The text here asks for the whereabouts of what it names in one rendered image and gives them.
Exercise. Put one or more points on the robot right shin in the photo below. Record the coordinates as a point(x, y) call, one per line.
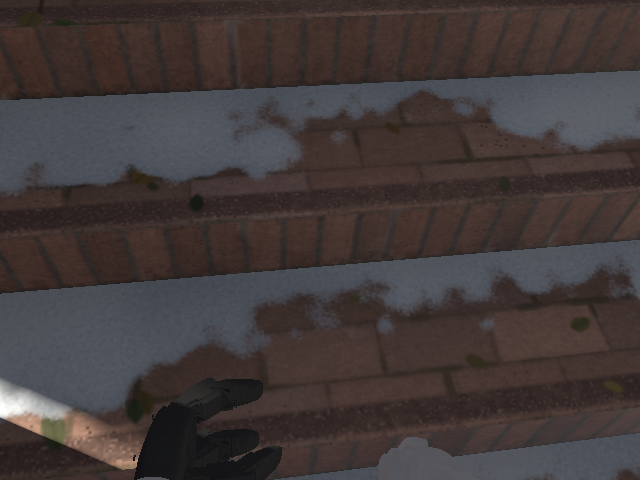
point(413, 441)

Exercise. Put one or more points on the robot right thigh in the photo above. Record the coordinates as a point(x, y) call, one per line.
point(420, 463)

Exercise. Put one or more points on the left robot hand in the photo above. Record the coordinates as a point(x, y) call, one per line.
point(174, 450)

